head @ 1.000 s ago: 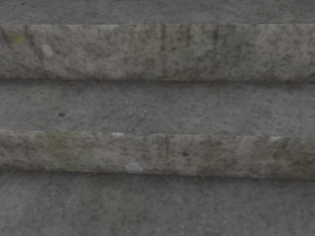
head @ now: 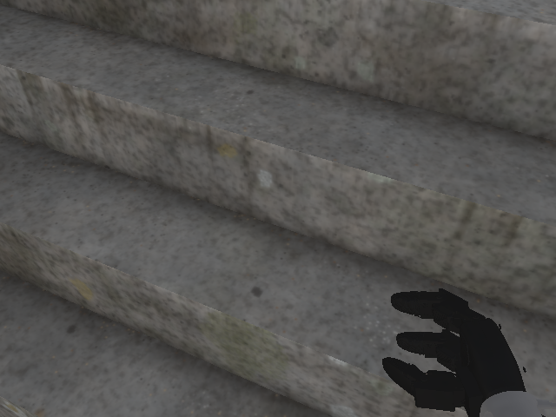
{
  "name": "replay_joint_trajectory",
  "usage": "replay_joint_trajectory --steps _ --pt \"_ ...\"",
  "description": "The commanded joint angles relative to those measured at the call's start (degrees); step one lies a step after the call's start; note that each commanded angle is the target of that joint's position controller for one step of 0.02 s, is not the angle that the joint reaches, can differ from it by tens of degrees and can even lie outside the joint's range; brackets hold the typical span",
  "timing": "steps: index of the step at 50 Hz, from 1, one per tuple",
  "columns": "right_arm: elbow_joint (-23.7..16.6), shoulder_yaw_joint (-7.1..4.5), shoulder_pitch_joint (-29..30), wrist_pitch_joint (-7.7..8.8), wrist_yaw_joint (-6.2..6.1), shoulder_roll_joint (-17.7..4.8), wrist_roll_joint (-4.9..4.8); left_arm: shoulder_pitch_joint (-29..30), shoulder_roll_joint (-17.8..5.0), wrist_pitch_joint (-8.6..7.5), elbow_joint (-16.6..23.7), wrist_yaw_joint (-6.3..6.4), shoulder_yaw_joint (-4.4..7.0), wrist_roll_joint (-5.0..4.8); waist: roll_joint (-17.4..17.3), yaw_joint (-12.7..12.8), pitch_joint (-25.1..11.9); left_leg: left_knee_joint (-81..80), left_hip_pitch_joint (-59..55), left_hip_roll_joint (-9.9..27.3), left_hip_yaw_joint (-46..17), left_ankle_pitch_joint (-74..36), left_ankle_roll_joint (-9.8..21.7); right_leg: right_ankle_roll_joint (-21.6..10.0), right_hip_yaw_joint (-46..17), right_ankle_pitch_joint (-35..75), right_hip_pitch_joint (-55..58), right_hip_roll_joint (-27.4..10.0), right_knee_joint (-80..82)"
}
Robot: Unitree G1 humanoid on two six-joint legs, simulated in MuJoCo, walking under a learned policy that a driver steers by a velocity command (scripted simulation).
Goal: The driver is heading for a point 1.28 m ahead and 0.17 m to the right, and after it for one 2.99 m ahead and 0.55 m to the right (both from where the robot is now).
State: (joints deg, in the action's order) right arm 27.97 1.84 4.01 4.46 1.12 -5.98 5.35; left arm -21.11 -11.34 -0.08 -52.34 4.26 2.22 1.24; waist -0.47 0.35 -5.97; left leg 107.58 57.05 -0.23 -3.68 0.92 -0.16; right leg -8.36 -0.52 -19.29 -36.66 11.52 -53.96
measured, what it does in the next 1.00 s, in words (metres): climbs, turning right: left foot, then right foot 0.20 m higher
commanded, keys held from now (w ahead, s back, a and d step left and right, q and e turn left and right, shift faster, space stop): w+e+shift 0.44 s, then w+q+shift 0.56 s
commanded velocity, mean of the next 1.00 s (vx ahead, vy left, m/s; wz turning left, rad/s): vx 0.98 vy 0.00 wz -0.22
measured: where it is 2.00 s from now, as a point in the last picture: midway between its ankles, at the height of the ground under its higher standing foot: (366, 112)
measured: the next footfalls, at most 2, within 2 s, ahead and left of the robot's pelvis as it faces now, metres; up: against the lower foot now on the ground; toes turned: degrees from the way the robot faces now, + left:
left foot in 0.24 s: +0.13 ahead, +0.13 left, +0.00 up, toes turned -5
right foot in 0.60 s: +0.25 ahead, -0.27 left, +0.20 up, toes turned -34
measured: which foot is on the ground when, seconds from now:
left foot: up 0.00-0.22, down 0.24-0.64, up 0.66-1.00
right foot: down 0.00-0.20, up 0.22-0.58, down 0.60-1.00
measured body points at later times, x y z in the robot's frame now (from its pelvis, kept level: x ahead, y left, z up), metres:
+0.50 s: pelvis +0.14 -0.03 +0.06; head +0.15 -0.02 +0.51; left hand +0.49 +0.01 +0.05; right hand -0.01 -0.24 -0.07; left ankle +0.09 +0.13 -0.67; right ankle +0.10 -0.15 -0.32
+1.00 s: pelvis +0.37 -0.20 +0.30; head +0.39 -0.22 +0.75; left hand +0.40 +0.05 +0.16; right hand +0.60 -0.45 +0.27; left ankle +0.52 -0.17 -0.21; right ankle +0.22 -0.25 -0.45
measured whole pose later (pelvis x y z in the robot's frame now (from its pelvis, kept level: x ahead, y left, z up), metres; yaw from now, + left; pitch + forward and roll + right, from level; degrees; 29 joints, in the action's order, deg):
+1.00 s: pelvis +0.37 -0.20 +0.30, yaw -16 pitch +4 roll +3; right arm 31.3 2.2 8.7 -0.3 -0.8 -5.4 -1.6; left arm -25.5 -10.8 -7.3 -60.7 1.7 1.6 -2.8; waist 0.9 -2.4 -1.3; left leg 96.3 70.8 -5.6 7.8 17.5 10.8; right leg -2.1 19.7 -4.2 2.2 -6.2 -10.3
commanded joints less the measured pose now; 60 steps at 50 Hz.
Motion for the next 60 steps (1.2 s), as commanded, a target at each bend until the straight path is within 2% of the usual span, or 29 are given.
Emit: replay_joint_trajectory --steps 1,6,9,11,12,13,14,16,20,25,27,28,29,30,31,32,33,35,37,41,45,47,50,52,53,54,55,58,60 --pt "-2.18 0.56 -4.51 -0.51 -0.29 -1.88 -0.83 8.38 -5.09 -3.72 7.5 -0.12 1.25 -0.34 -4.51 -3.38 5.7 -7.08 0.49 2.31 0.74 2.45 -1.81 -9.59 -32.84 -21.1 -4.74 -10.6 30.34" --pt "0.5 0.38 -5.2 -0.65 -0.34 -3.86 -4.79 9.56 -8.32 -2.43 12.34 0.63 4.06 -0.26 2.85 -0.17 1.72 -45.47 -23.22 -2.16 10.61 17.49 1.0 -7.45 -23.61 -13.08 -1.71 -8.12 36.56" --pt "5.49 -2.35 -21.83 0.21 -2.24 -5.66 -9.21 21.05 -6.27 -2.73 16.64 -0.27 4.78 1.52 6.98 -9.39 -0.43 -70.48 -56.1 -0.38 9.19 8.12 4.88 -5.44 -24.14 -9.47 -13.13 -7.53 30.37" --pt "10.74 -4.52 -27.64 1.07 -4.46 -9.91 -6.31 22.29 -0.18 -5.53 19.09 -3.78 3.43 1.68 -7.58 -10.05 -0.19 -79.83 -64.49 4.89 4.63 15.37 3.1 -2.16 -12.54 -3.91 -17.05 -3.05 -7.9" --pt "10.91 -3.66 -25.16 1.73 -3.93 -8.99 -4.42 23.8 5.87 -7.15 21.12 -4.25 1.29 0.77 -7.93 -7.68 1.16 -76.46 -65.14 12.75 -7.87 16.64 1.93 -0.54 -8.96 -0.57 -29.22 -2.41 -33.27" --pt "8.05 -5.05 -17.26 2.14 -4.59 -14.5 0.31 15.16 2.42 -7.49 22.01 -3.71 0.9 -0.36 -13.94 -0.53 -9.37 -88.74 -66.79 28.76 -33.37 32.78 9.53 2.48 -5.37 3.09 -35.38 -6.39 -51.51" --pt "6.7 -5.81 -12.31 2.85 -4.29 -12.17 0.05 16.23 -0.1 -6.9 22.58 -2.29 0.96 0.39 -3.03 1.29 -10.46 -95.26 -59.73 33.48 -40.92 46.38 11.3 4.56 -4.17 9.82 -36.66 -10.64 -68.63" --pt "11.86 -5.35 -17.58 4.33 -3.85 -10.99 -2.09 23.87 -0.28 -5.47 25.6 -2.51 -0.07 2.7 7.76 1.22 -2.73 -93.05 -52.75 26.21 -22.37 35.06 10.63 4.66 -7.46 10.16 -37.94 -13.97 -77.89" --pt "21.89 -4.91 -28.44 6.74 -2.26 -7.94 -0.82 31.41 1.02 -2.39 26.74 -3.15 -0.53 -0.07 6.25 -2.6 10.61 -95.43 -54.44 21.81 -3.97 20.5 9.19 1.52 -8.08 2.0 -46.69 -13.28 -80.42" --pt "26.26 -5.33 -32.74 7.1 -1.33 -9.88 -1.98 39.77 3.85 -0.79 30.98 -3.2 -1.56 0.34 -1.13 -3.26 13.4 -101.98 -58.05 19.82 7.95 12.29 6.48 -0.88 -5.66 -6.31 -51.34 -12.53 -74.68" --pt "29.03 -5.05 -32.15 5.66 -2.05 -8.32 -3.19 44.89 3.93 -0.91 35.55 -3.38 -3.72 -0.27 -5.54 -2.37 14.53 -113.29 -46.87 13.63 17.85 -7.3 7.06 -1.79 5.12 -5.69 -30.04 -15.16 -44.49" --pt "26.73 -4.84 -28.39 5.04 -2.42 -11.74 -6.1 40.38 4.13 -0.91 34.43 -4.65 -5.84 -2.52 -6.08 -0.9 10.22 -116.81 -38.87 11.09 20.27 -24.12 10.34 -2.0 13.67 -11.4 -5.91 -14.73 -19.57" --pt "27.16 -4.72 -32.57 5.12 -2.39 -13.22 -7.23 33.16 3.32 -0.63 30.03 -4.36 -4.85 -3.71 -7.67 -1.68 2.34 -106.63 -40.39 12.19 17.92 -54.17 13.33 -0.46 15.79 -11.75 12.14 -9.47 -17.94" --pt "26.23 -5.32 -29.96 6.37 -1.57 -19.63 -7.6 13.46 0.96 -0.22 24.64 -3.63 -2.69 -1.84 -16.8 7.17 -10.32 -88.7 -46.15 19.07 14.54 -106.74 15.16 -0.13 16.41 -14.09 24.54 -4.03 -26.19" --pt "22.47 -7.58 -23.76 7.26 -0.08 -25.25 -8.44 2.64 -6.05 -0.58 23.52 -3.39 0.54 1.12 -15.61 15.24 -21.63 -67.41 -43.96 16.69 10.32 -105.9 12.16 -2.5 3.82 -10.15 35.65 -7.17 -16.31" --pt "17.29 -7.79 -16.94 8.2 1.82 -22.04 -9.5 -3.29 -13.38 -1.05 21.71 -1.89 3.72 2.42 -3.64 16.2 -24.67 -45.79 -27.14 8.59 6.78 -78.8 8.25 -3.86 -21.57 -20.28 44.64 -19.29 2.4" --pt "13.52 -7.99 -10.14 8.62 3.11 -15.55 -7.38 -6.49 -17.61 -1.11 18.73 -1.56 5.8 1.59 9.32 15.94 -24.32 -17.94 -14.31 -4.53 -0.46 -7.42 5.77 -1.96 -45.75 -27.79 43.73 -28.56 27.98" --pt "7.93 -6.37 -8.26 6.31 0.84 -3.2 -3.72 6.23 -13.05 -2.92 15.99 -4.02 5.42 0.69 -2.86 6.18 -14.19 11.18 1.1 -3.36 -12.01 -8.17 5.59 -0.38 -41.77 -29.65 33.91 -33.84 26.94" --pt "5.67 -3.9 -10.55 5.32 0.74 3.33 -2.2 11.14 -2.5 -5.39 6.36 -5.13 2.6 0.09 3.99 -2.63 3.32 18.36 9.0 -0.75 -8.08 -9.12 9.15 0.16 -22.87 -15.55 17.1 -30.46 24.8" --pt "5.84 -1.88 -9.11 -0.01 -0.84 4.21 -6.1 7.73 4.64 -8.1 -2.62 -5.08 -0.42 1.81 4.73 -6.59 13.11 31.11 17.58 -3.65 -4.62 6.74 10.07 2.81 0.38 7.08 10.18 -30.54 39.63" --pt "0.71 -0.98 -0.76 -3.89 -3.79 2.28 -6.48 7.28 0.32 -8.98 -5.67 -5.88 -0.48 -0.13 -0.98 -10.73 15.81 11.3 16.33 -3.26 1.84 12.74 12.94 7.66 19.25 17.16 9.98 -22.59 48.79" --pt "0.08 -0.55 2.36 -5.75 -2.91 -2.4 -7.72 1.22 -5.02 -9.14 -6.05 -3.49 0.03 -3.57 0.91 -9.75 11.69 -12.15 -6.17 -4.46 16.84 14.14 12.17 5.74 24.81 40.85 5.05 -21.16 58.81" --pt "10.23 -3.77 -29.81 -6.61 -2.35 -10.08 -6.41 7.53 -23.58 -9.81 3.21 -0.98 3.72 -6.53 7.08 -20.79 -16.02 -18.27 -38.68 -9.12 21.05 23.03 10.08 -2.81 20.26 135.12 26.18 -27.99 27.89" --pt "9.88 -6.0 -30.64 -4.93 -1.13 -15.21 -4.9 10.48 -19.15 -8.59 8.03 -4.46 4.09 -6.03 9.91 -16.55 -17.74 -46.82 -40.02 -12.99 9.99 36.25 11.43 -5.31 13.77 120.05 35.28 -29.3 -1.44" --pt "9.57 -7.56 -22.45 -4.51 0.28 -15.41 -6.62 12.61 -11.13 -8.16 10.35 -6.52 3.13 -1.52 4.69 -11.66 -11.11 -60.73 -38.64 -10.9 -4.4 33.34 15.99 -2.45 9.12 62.69 24.88 -22.47 -20.32" --pt "7.74 -8.86 -10.06 -5.31 -1.09 -18.95 -6.69 18.29 -3.8 -7.63 18.49 -8.47 1.38 1.54 -12.61 -5.14 -7.51 -80.72 -38.24 -2.66 -44.08 49.93 25.5 3.14 1.21 22.16 -3.78 -7.35 -52.5" --pt "5.69 -7.03 -5.14 -4.42 -1.88 -13.03 -6.23 23.21 2.99 -8.65 26.79 -9.01 -1.12 6.1 -5.69 -2.09 -3.97 -91.38 -33.48 0.4 -56.99 49.45 25.65 3.77 -8.13 21.21 -14.55 -5.82 -74.25" --pt "17.09 -6.68 -22.14 -0.62 -2.4 -12.68 -2.78 22.92 11.27 -9.58 31.69 -5.06 -6.49 6.12 6.97 0.92 10.82 -87.84 -33.66 -0.21 -42.47 23.78 16.29 3.03 -7.67 13.53 -35.46 -10.07 -85.39" --pt "18.33 -5.79 -22.02 1.24 -1.4 -10.78 -3.49 21.36 7.71 -7.97 29.86 -3.51 -6.56 5.02 8.65 1.93 12.95 -85.99 -32.34 -2.79 -29.82 10.34 14.0 4.11 -4.34 8.1 -36.56 -11.13 -78.9"
Velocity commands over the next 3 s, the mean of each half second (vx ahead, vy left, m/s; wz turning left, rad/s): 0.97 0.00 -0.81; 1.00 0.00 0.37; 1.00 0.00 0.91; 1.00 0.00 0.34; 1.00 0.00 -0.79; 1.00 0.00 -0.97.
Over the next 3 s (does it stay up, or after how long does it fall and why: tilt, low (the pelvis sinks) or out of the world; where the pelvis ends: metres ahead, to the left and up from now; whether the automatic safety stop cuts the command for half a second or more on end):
stays up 0.94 -0.10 0.73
